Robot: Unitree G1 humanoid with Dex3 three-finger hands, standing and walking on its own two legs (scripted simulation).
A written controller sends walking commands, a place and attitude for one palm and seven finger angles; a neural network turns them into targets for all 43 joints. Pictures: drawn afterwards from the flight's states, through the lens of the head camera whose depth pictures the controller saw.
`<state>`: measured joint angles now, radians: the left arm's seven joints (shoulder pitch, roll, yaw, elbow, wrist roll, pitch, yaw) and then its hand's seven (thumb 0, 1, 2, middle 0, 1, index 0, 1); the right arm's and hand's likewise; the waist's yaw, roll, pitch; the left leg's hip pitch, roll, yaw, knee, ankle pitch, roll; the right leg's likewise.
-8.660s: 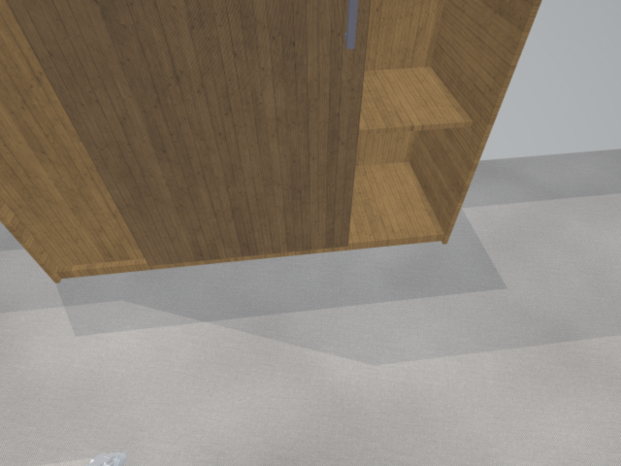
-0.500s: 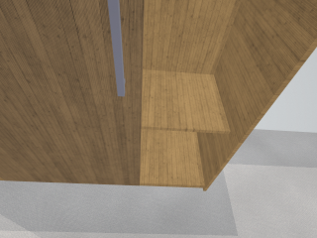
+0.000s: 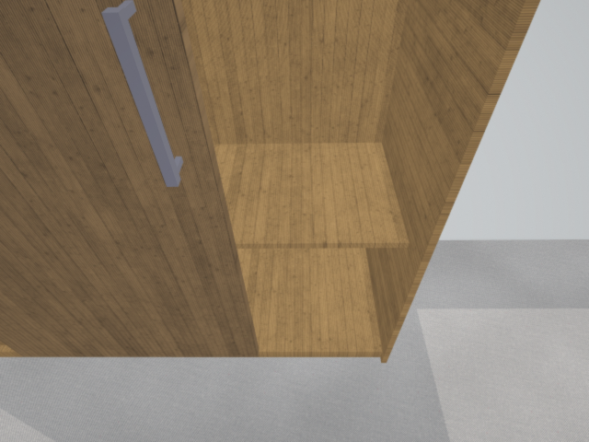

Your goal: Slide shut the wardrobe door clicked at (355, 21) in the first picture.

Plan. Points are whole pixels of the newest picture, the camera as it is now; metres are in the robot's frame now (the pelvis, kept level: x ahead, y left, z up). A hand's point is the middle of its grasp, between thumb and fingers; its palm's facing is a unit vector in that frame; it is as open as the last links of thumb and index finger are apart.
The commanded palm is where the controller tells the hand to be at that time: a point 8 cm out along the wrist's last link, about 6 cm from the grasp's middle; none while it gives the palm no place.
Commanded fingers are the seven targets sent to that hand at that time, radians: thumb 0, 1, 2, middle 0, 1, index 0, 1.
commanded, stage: come to a stop and stand still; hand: left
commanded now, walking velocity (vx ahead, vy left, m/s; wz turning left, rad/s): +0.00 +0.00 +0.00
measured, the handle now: (153, 105) +0.50 +0.21 +0.23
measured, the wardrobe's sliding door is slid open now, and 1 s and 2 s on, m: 0.42 0.42 0.42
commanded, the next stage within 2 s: look again from close up in 0.92 s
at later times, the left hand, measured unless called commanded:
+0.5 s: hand out of the picture -0.01 +0.17 -0.18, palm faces +0.07 -0.98 -0.18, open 7.3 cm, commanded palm none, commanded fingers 0.00 0.90 0.90 -0.20 -0.30 -0.20 -0.30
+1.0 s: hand out of the picture +0.03 +0.22 -0.17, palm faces +0.02 -0.98 -0.21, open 7.3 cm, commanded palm none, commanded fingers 0.00 0.90 0.90 -0.20 -0.30 -0.20 -0.30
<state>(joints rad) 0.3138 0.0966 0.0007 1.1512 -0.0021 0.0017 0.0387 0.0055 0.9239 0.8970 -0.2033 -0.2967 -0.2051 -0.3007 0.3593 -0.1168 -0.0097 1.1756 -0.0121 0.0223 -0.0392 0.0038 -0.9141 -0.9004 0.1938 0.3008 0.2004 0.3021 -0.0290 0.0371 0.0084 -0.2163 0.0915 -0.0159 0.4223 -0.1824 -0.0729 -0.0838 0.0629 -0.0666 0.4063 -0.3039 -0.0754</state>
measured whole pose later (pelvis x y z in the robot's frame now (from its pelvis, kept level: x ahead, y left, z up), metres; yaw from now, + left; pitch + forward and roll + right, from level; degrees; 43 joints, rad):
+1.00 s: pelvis +0.03 +0.04 +0.00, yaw -1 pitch -1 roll +1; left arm 0.27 0.15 0.00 1.14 0.00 0.00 0.04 0.00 0.91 0.90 -0.20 -0.30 -0.20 -0.30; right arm 0.27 -0.14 0.00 1.15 -0.01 -0.01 -0.04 0.01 -0.92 -0.90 0.20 0.30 0.20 0.30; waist 0.00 -0.01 0.03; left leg -0.15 0.02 0.03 0.39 -0.21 -0.02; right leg -0.03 -0.01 -0.03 0.38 -0.32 -0.01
